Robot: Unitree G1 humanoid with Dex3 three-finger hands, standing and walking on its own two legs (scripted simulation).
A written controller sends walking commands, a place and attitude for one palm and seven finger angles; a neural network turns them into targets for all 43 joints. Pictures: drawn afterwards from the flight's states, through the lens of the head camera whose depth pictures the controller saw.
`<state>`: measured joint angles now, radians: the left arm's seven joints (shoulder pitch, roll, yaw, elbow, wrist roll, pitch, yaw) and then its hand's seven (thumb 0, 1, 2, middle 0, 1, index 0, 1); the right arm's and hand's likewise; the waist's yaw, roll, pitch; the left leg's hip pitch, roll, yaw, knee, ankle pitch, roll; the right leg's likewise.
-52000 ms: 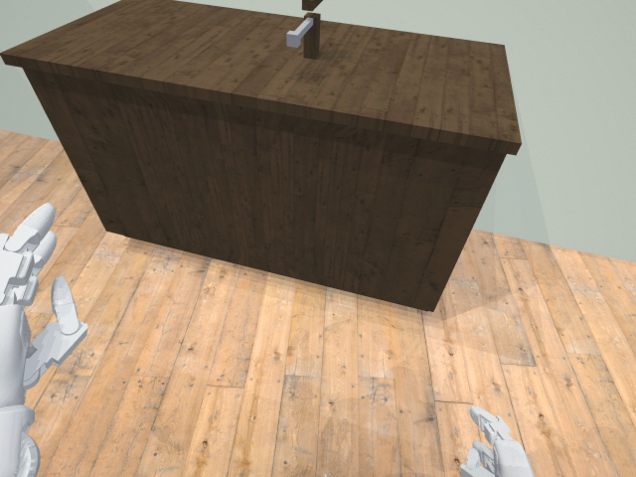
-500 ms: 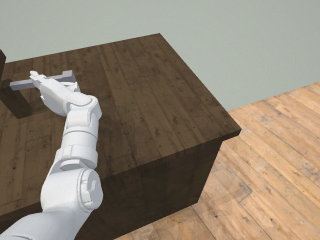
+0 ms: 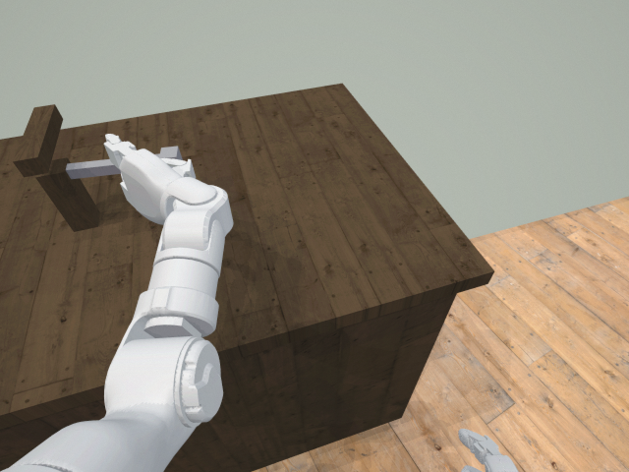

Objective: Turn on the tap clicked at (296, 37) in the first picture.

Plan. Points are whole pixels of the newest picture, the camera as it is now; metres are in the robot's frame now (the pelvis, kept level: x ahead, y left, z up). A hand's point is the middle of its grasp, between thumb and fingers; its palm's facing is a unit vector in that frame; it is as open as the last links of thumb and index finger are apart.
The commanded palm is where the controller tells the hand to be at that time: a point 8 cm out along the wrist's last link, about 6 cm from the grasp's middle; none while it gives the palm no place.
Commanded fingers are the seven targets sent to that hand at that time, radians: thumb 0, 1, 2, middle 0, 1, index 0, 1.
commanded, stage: lift the hand up off the lever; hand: left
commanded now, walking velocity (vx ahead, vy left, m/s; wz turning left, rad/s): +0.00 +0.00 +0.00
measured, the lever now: (171, 160) +0.50 +0.23 +0.15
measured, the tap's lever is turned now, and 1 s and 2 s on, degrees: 82 82 82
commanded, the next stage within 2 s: draw the hand back beside the body in 1.50 s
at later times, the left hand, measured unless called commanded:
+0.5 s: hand (185, 159) +0.45 +0.18 +0.19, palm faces +0.80 -0.59 -0.11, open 7.8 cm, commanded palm +0.39 +0.20 +0.20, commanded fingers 0.00 0.90 0.90 -0.15 -0.15 -0.15 -0.15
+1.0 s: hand (176, 151) +0.43 +0.18 +0.22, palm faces +0.78 -0.62 -0.07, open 7.8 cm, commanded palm +0.38 +0.20 +0.22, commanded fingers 0.00 0.90 0.90 -0.15 -0.15 -0.15 -0.15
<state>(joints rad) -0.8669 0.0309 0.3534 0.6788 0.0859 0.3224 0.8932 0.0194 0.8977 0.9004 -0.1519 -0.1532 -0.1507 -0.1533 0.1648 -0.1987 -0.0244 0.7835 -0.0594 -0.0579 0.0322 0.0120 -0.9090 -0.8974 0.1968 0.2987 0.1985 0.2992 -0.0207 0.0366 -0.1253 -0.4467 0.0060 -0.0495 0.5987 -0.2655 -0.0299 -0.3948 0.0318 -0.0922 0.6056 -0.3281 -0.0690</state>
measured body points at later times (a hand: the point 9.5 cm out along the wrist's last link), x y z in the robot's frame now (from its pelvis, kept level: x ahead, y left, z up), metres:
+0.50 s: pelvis +0.00 -0.01 +0.00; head +0.00 -0.04 +0.45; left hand +0.40 +0.21 +0.20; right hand +0.12 -0.26 -0.12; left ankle +0.02 +0.14 -0.73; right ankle -0.01 -0.07 -0.73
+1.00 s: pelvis +0.00 -0.01 +0.01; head -0.02 -0.04 +0.46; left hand +0.39 +0.21 +0.22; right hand +0.16 -0.24 -0.11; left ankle +0.02 +0.14 -0.73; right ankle -0.01 -0.07 -0.73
